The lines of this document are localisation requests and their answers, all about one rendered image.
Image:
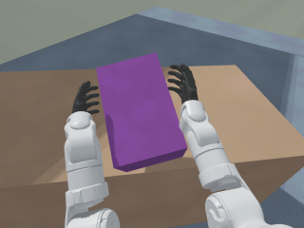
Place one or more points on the carton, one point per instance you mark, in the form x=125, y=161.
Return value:
x=141, y=121

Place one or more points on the right robot hand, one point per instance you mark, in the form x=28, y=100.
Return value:
x=187, y=84

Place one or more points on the robot left forearm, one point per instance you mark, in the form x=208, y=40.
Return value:
x=85, y=174

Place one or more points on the robot right forearm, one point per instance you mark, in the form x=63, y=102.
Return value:
x=215, y=170

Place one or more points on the left robot hand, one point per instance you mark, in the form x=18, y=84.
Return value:
x=80, y=103

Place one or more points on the pedestal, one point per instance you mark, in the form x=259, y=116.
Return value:
x=35, y=105

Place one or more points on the right robot upper arm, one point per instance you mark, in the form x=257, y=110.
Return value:
x=235, y=208

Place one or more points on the left robot upper arm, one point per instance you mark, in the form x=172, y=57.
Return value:
x=99, y=218

